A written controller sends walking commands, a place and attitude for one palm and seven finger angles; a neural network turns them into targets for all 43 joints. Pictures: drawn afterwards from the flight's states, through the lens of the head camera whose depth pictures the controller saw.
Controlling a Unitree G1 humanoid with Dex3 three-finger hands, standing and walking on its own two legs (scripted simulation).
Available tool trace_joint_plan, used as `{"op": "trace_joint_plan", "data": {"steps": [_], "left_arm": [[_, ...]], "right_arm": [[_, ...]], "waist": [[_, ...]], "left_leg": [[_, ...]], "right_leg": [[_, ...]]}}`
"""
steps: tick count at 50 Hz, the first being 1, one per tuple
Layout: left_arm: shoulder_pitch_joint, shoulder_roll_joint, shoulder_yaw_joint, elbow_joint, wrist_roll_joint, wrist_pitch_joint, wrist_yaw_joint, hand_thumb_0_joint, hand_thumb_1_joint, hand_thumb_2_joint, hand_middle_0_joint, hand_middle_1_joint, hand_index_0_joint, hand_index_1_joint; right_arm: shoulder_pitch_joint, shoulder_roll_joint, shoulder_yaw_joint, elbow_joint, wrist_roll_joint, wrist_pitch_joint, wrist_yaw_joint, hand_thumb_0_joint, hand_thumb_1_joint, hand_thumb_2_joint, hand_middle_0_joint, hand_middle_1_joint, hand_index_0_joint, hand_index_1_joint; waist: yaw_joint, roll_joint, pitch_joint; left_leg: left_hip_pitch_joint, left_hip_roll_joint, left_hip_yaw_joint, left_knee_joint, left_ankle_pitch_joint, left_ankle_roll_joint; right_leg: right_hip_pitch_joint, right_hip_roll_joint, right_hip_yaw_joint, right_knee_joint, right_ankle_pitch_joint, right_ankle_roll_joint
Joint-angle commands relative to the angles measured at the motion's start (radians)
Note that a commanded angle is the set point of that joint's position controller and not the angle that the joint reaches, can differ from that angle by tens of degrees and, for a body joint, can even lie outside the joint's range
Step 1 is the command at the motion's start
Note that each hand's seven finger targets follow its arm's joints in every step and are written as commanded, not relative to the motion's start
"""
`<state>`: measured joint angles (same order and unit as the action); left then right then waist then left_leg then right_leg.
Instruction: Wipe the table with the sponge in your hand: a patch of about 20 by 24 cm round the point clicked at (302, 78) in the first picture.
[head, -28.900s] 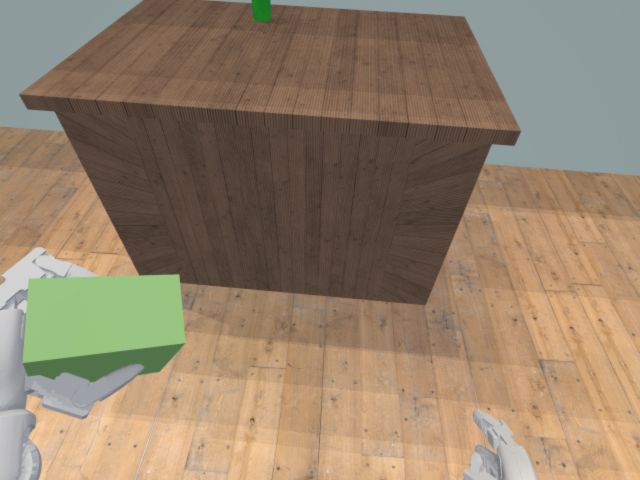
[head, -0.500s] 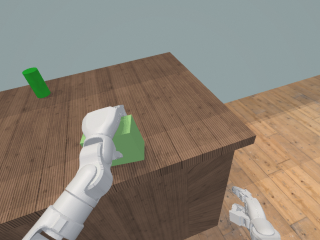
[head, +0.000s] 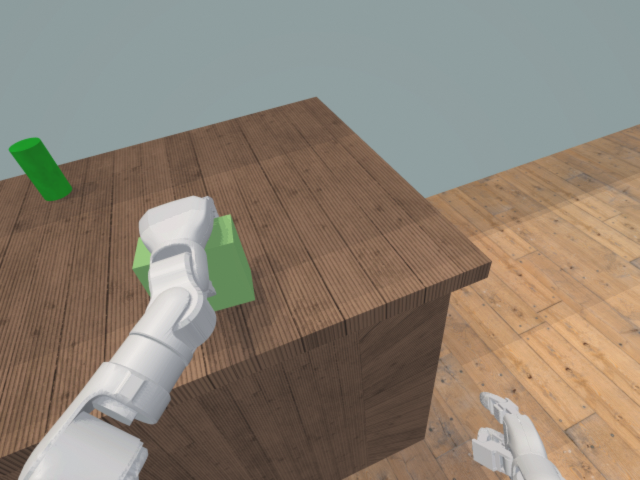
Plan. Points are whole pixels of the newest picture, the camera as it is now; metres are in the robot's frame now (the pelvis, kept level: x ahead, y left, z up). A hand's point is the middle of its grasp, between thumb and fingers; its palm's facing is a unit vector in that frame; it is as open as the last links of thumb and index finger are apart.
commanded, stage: wipe forward along the third lane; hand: left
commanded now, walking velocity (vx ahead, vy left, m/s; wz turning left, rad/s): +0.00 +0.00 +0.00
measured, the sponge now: (203, 278) +0.36 +0.21 +0.09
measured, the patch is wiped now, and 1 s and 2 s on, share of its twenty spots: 0.85 0.95 1.00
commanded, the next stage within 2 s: wipe back along the third lane in 1.06 s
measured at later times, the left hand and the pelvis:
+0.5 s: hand (187, 229) +0.41 +0.24 +0.13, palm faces -0.03 -0.02 -1.00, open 10.3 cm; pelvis +0.00 +0.01 +0.00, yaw +1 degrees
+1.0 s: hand (181, 212) +0.45 +0.26 +0.13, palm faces -0.04 -0.03 -1.00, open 10.3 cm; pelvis +0.02 +0.04 +0.00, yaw +0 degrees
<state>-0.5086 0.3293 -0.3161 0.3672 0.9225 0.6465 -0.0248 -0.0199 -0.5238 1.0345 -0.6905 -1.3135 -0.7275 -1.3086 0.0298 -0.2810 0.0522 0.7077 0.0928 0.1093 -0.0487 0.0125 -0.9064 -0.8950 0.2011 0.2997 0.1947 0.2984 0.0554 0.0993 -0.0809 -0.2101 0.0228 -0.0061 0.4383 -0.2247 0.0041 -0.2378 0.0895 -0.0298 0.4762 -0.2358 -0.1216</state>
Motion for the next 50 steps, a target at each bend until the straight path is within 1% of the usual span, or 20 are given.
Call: {"op": "trace_joint_plan", "data": {"steps": [1,5,7,14,15,19,24,25,28,30,33,35,36,38,43,45,46,48,49,50], "left_arm": [[-0.328,0.173,0.098,-0.035,0.019,-0.024,0.02,0.0,0.1,1.3,-1.2,-1.6,-1.2,-1.6],[-0.396,0.204,0.116,0.033,0.032,-0.043,0.014,0.0,0.1,1.3,-1.2,-1.6,-1.2,-1.6],[-0.382,0.217,0.123,0.086,0.04,-0.052,0.016,0.0,0.1,1.3,-1.2,-1.6,-1.2,-1.6],[-0.415,0.185,0.107,0.157,0.044,-0.096,0.019,0.0,0.1,1.3,-1.2,-1.6,-1.2,-1.6],[-0.417,0.193,0.121,0.159,0.036,-0.104,0.018,0.0,0.1,1.3,-1.2,-1.6,-1.2,-1.6],[-0.488,0.232,0.131,0.25,0.046,-0.12,0.026,0.0,0.1,1.3,-1.2,-1.6,-1.2,-1.6],[-0.571,0.231,0.12,0.318,0.058,-0.148,0.035,0.0,0.1,1.3,-1.2,-1.6,-1.2,-1.6],[-0.597,0.247,0.141,0.313,0.053,-0.161,0.035,0.0,0.1,1.3,-1.2,-1.6,-1.2,-1.6],[-0.606,0.221,0.117,0.366,0.06,-0.177,0.041,0.0,0.1,1.3,-1.2,-1.6,-1.2,-1.6],[-0.624,0.241,0.142,0.36,0.054,-0.192,0.045,0.0,0.1,1.3,-1.2,-1.6,-1.2,-1.6],[-0.624,0.239,0.135,0.415,0.061,-0.2,0.056,0.0,0.1,1.3,-1.2,-1.6,-1.2,-1.6],[-0.644,0.263,0.169,0.411,0.053,-0.212,0.063,0.0,0.1,1.3,-1.2,-1.6,-1.2,-1.6],[-0.641,0.272,0.168,0.426,0.062,-0.213,0.068,0.0,0.1,1.3,-1.2,-1.6,-1.2,-1.6],[-0.64,0.227,0.136,0.439,0.062,-0.208,0.074,0.0,0.1,1.3,-1.2,-1.6,-1.2,-1.6],[-0.658,0.222,0.14,0.458,0.071,-0.209,0.084,0.0,0.1,1.3,-1.2,-1.6,-1.2,-1.6],[-0.663,0.224,0.154,0.457,0.069,-0.212,0.088,0.0,0.1,1.3,-1.2,-1.6,-1.2,-1.6],[-0.66,0.224,0.149,0.479,0.071,-0.208,0.092,0.0,0.1,1.3,-1.2,-1.6,-1.2,-1.6],[-0.704,0.207,0.131,0.504,0.076,-0.201,0.098,0.0,0.1,1.3,-1.2,-1.6,-1.2,-1.6],[-0.73,0.224,0.139,0.514,0.081,-0.198,0.102,0.0,0.1,1.3,-1.2,-1.6,-1.2,-1.6],[-0.757,0.227,0.147,0.51,0.079,-0.201,0.101,0.0,0.1,1.3,-1.2,-1.6,-1.2,-1.6]], "right_arm": [[-0.212,-0.082,-0.027,-0.176,-0.002,-0.052,-0.007,0.0,-0.9,-0.9,0.2,0.3,0.2,0.3],[-0.188,-0.086,-0.026,-0.166,0.002,-0.05,-0.012,0.0,-0.9,-0.9,0.2,0.3,0.2,0.3],[-0.168,-0.093,-0.03,-0.156,-0.003,-0.047,-0.018,0.0,-0.9,-0.9,0.2,0.3,0.2,0.3],[-0.117,-0.098,-0.036,-0.154,-0.003,-0.042,-0.019,0.0,-0.9,-0.9,0.2,0.3,0.2,0.3],[-0.121,-0.094,-0.035,-0.163,-0.001,-0.043,-0.02,0.0,-0.9,-0.9,0.2,0.3,0.2,0.3],[-0.085,-0.108,-0.039,-0.134,-0.003,-0.041,-0.028,0.0,-0.9,-0.9,0.2,0.3,0.2,0.3],[-0.05,-0.107,-0.043,-0.122,-0.002,-0.045,-0.031,0.0,-0.9,-0.9,0.2,0.3,0.2,0.3],[-0.048,-0.104,-0.043,-0.125,-0.001,-0.048,-0.032,0.0,-0.9,-0.9,0.2,0.3,0.2,0.3],[-0.018,-0.109,-0.047,-0.114,-0.003,-0.048,-0.029,0.0,-0.9,-0.9,0.2,0.3,0.2,0.3],[-0.015,-0.107,-0.047,-0.119,-0.002,-0.049,-0.029,0.0,-0.9,-0.9,0.2,0.3,0.2,0.3],[0.009,-0.113,-0.05,-0.106,-0.006,-0.046,-0.027,0.0,-0.9,-0.9,0.2,0.3,0.2,0.3],[0.008,-0.111,-0.052,-0.106,-0.009,-0.048,-0.026,0.0,-0.9,-0.9,0.2,0.3,0.2,0.3],[0.022,-0.118,-0.055,-0.099,-0.011,-0.045,-0.026,0.0,-0.9,-0.9,0.2,0.3,0.2,0.3],[0.024,-0.114,-0.055,-0.1,-0.01,-0.041,-0.02,0.0,-0.9,-0.9,0.2,0.3,0.2,0.3],[0.037,-0.116,-0.061,-0.094,-0.012,-0.036,-0.014,0.0,-0.9,-0.9,0.2,0.3,0.2,0.3],[0.031,-0.113,-0.061,-0.097,-0.013,-0.035,-0.014,0.0,-0.9,-0.9,0.2,0.3,0.2,0.3],[0.04,-0.118,-0.061,-0.092,-0.014,-0.032,-0.014,0.0,-0.9,-0.9,0.2,0.3,0.2,0.3],[0.046,-0.117,-0.06,-0.083,-0.014,-0.031,-0.012,0.0,-0.9,-0.9,0.2,0.3,0.2,0.3],[0.046,-0.119,-0.06,-0.077,-0.014,-0.031,-0.012,0.0,-0.9,-0.9,0.2,0.3,0.2,0.3],[0.043,-0.115,-0.057,-0.078,-0.012,-0.034,-0.013,0.0,-0.9,-0.9,0.2,0.3,0.2,0.3]], "waist": [[0.001,-0.199,-0.169],[-0.013,-0.174,-0.155],[-0.014,-0.197,-0.162],[-0.025,-0.184,-0.213],[-0.021,-0.186,-0.211],[-0.044,-0.209,-0.165],[-0.049,-0.166,-0.202],[-0.047,-0.175,-0.224],[-0.061,-0.18,-0.223],[-0.053,-0.169,-0.25],[-0.063,-0.183,-0.229],[-0.056,-0.195,-0.259],[-0.062,-0.199,-0.261],[-0.069,-0.176,-0.239],[-0.071,-0.17,-0.255],[-0.062,-0.164,-0.272],[-0.069,-0.173,-0.253],[-0.085,-0.186,-0.223],[-0.092,-0.175,-0.217],[-0.085,-0.175,-0.237]], "left_leg": [[-0.072,-0.064,0.016,-0.006,0.09,0.037],[-0.084,-0.061,0.008,-0.01,0.076,0.036],[-0.093,-0.062,0.014,-0.002,0.071,0.036],[-0.101,-0.061,0.015,0.006,0.098,0.038],[-0.102,-0.059,0.01,-0.002,0.096,0.039],[-0.127,-0.056,0.018,-0.001,0.059,0.04],[-0.116,-0.058,0.016,-0.008,0.066,0.042],[-0.111,-0.056,0.01,-0.011,0.08,0.043],[-0.114,-0.057,0.016,-0.006,0.079,0.045],[-0.113,-0.056,0.01,-0.018,0.089,0.045],[-0.128,-0.058,0.018,-0.012,0.086,0.046],[-0.124,-0.056,0.015,-0.015,0.11,0.048],[-0.121,-0.057,0.019,-0.012,0.113,0.049],[-0.121,-0.057,0.023,-0.016,0.104,0.048],[-0.104,-0.056,0.024,-0.018,0.128,0.049],[-0.1,-0.056,0.018,-0.024,0.151,0.049],[-0.101,-0.055,0.019,-0.024,0.139,0.049],[-0.104,-0.053,0.017,-0.027,0.12,0.05],[-0.104,-0.051,0.016,-0.026,0.111,0.049],[-0.106,-0.051,0.005,-0.033,0.121,0.048]], "right_leg": [[0.157,-0.116,0.186,-0.122,0.174,0.083],[0.123,-0.114,0.189,-0.13,0.146,0.08],[0.124,-0.115,0.188,-0.132,0.135,0.086],[0.139,-0.116,0.162,-0.11,0.238,0.087],[0.134,-0.114,0.16,-0.111,0.232,0.085],[0.101,-0.115,0.163,-0.131,0.165,0.095],[0.095,-0.112,0.14,-0.126,0.161,0.09],[0.105,-0.111,0.139,-0.122,0.183,0.087],[0.099,-0.109,0.126,-0.12,0.2,0.091],[0.113,-0.107,0.122,-0.119,0.209,0.087],[0.109,-0.107,0.119,-0.119,0.224,0.093],[0.129,-0.107,0.113,-0.112,0.268,0.092],[0.129,-0.103,0.111,-0.11,0.273,0.094],[0.106,-0.102,0.103,-0.116,0.261,0.093],[0.099,-0.095,0.082,-0.109,0.286,0.089],[0.102,-0.092,0.073,-0.103,0.305,0.082],[0.092,-0.089,0.067,-0.105,0.282,0.085],[0.059,-0.087,0.06,-0.111,0.25,0.087],[0.044,-0.087,0.063,-0.114,0.234,0.087],[0.047,-0.086,0.056,-0.106,0.231,0.082]]}}
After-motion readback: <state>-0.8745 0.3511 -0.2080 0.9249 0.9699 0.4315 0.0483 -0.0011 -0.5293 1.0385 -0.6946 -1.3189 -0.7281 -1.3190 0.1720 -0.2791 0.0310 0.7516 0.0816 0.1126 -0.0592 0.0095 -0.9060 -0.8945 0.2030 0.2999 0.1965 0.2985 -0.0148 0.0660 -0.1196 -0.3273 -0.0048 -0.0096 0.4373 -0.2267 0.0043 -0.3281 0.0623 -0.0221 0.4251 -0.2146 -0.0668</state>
